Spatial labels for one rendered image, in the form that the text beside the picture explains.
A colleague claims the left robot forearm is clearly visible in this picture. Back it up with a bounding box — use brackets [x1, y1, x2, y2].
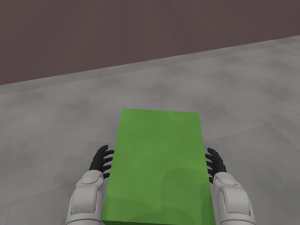
[66, 170, 104, 225]

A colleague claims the robot right hand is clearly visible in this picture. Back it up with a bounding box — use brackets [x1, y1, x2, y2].
[205, 148, 226, 184]

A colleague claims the right robot forearm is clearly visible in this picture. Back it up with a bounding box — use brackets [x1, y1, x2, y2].
[213, 172, 256, 225]

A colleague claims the robot left hand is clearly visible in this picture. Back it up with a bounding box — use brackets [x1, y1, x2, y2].
[89, 145, 114, 179]

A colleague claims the carton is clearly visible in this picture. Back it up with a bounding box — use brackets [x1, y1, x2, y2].
[101, 108, 216, 225]

